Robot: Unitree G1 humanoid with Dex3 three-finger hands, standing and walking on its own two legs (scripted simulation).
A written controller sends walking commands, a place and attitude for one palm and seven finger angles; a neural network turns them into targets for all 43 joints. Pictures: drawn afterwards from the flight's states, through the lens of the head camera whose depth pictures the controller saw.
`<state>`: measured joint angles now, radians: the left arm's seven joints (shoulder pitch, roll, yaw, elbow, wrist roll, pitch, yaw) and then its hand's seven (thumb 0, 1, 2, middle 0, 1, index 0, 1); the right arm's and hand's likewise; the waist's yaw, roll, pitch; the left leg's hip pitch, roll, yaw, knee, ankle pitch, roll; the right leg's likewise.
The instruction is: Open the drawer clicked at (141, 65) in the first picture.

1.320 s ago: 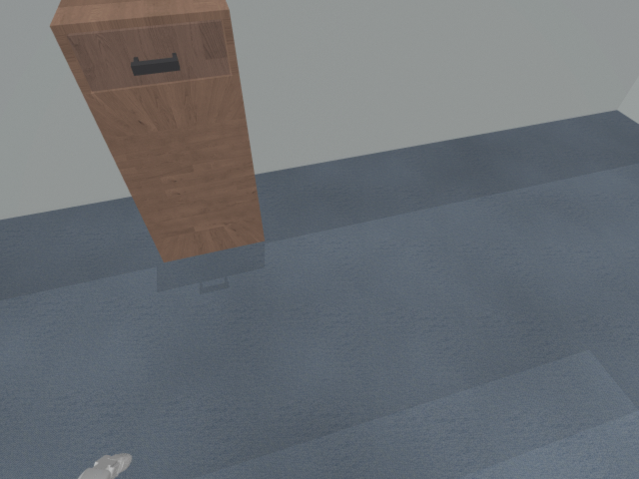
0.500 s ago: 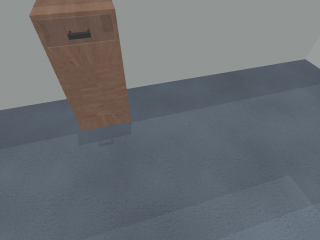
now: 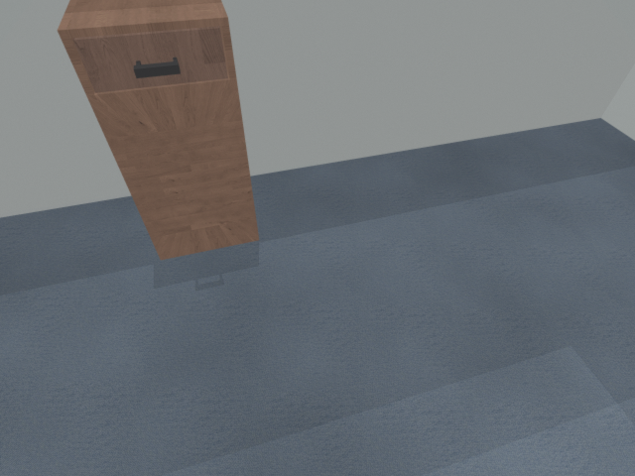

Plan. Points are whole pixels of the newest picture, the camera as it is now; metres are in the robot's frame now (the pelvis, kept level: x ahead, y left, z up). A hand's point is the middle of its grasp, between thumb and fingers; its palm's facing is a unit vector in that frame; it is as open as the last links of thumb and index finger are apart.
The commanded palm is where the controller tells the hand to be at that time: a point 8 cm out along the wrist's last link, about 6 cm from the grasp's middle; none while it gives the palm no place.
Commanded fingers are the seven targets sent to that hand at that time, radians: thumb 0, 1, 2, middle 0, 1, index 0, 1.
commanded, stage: look at it before walking up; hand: left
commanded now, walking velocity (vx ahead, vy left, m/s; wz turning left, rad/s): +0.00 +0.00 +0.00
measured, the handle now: (157, 66) +1.06 +0.50 +0.02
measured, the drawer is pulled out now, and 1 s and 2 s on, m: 0.00 0.00 0.00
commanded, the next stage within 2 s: walk to a spot facing it in 0.22 s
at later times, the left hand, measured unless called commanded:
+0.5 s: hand out of the picture +0.05 +0.22 -0.17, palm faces +0.01 -0.96 -0.27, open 7.4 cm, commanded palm none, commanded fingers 0.00 0.90 0.90 -0.20 -0.30 -0.20 -0.30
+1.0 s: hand (211, 391) +0.29 +0.20 -0.19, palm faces -0.06 -0.99 -0.15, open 7.3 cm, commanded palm none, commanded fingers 0.00 0.90 0.90 -0.20 -0.30 -0.20 -0.30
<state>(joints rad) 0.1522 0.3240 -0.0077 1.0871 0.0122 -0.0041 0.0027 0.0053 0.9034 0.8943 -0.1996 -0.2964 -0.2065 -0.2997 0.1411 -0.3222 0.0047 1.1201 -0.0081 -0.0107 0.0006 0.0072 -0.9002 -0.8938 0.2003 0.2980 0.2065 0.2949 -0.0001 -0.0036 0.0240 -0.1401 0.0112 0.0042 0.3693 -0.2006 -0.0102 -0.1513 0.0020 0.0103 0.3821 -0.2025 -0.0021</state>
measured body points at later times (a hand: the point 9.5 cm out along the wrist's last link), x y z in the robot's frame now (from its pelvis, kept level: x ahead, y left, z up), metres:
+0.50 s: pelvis +0.02 +0.00 +0.00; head +0.00 +0.01 +0.44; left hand +0.05 +0.28 -0.15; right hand +0.07 -0.27 -0.15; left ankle +0.00 +0.13 -0.74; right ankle +0.00 -0.12 -0.75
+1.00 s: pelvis +0.20 +0.03 -0.01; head +0.23 +0.03 +0.43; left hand +0.29 +0.25 -0.17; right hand +0.03 -0.15 -0.15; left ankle +0.03 +0.12 -0.75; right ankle +0.33 -0.10 -0.71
